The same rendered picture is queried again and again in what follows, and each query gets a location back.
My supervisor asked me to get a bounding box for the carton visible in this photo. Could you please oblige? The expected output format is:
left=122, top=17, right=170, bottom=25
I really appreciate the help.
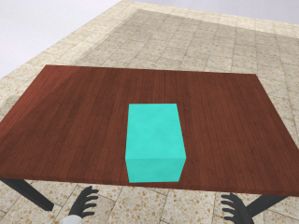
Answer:
left=125, top=104, right=186, bottom=183

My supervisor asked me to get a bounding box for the right robot hand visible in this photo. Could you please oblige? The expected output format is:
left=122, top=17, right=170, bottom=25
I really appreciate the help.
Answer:
left=221, top=192, right=255, bottom=224

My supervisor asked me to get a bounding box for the table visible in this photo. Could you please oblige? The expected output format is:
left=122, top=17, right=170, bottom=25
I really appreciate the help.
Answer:
left=0, top=64, right=299, bottom=224

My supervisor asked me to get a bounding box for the robot left forearm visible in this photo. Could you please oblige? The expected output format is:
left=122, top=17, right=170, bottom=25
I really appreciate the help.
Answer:
left=60, top=215, right=83, bottom=224

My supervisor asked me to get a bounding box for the left robot hand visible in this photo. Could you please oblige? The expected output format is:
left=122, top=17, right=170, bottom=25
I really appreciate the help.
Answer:
left=68, top=186, right=99, bottom=218

